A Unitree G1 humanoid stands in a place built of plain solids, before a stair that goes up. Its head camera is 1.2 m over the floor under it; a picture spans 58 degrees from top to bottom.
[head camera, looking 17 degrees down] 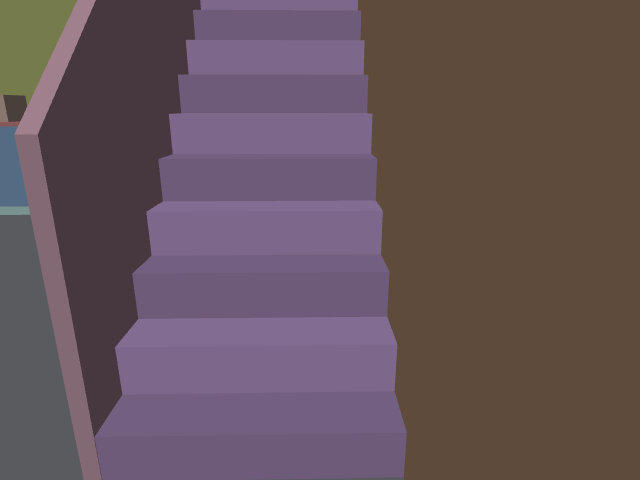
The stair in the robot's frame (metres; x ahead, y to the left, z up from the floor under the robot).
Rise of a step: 0.20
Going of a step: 0.22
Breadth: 1.01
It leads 1 degrees to the left of straight ahead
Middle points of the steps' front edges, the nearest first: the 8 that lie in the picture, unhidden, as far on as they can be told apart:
1.16 0.22 0.18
1.38 0.23 0.38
1.59 0.23 0.58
1.81 0.24 0.78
2.03 0.24 0.97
2.24 0.24 1.17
2.46 0.25 1.37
2.68 0.25 1.57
